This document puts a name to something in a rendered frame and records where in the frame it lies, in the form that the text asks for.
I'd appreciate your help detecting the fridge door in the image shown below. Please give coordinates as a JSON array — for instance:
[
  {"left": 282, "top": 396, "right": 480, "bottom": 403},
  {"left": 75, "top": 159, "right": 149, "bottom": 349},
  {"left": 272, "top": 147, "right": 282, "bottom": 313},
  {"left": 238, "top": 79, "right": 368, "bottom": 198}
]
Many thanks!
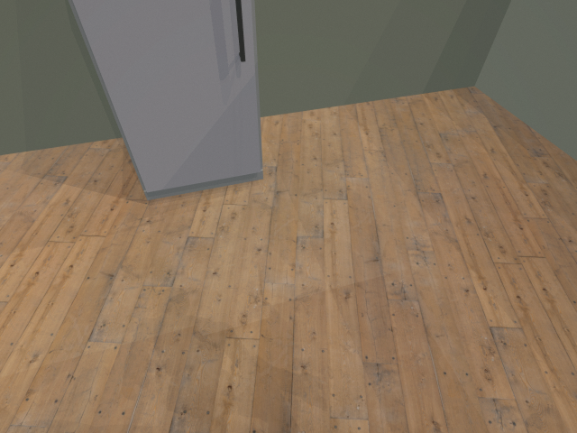
[{"left": 72, "top": 0, "right": 261, "bottom": 192}]

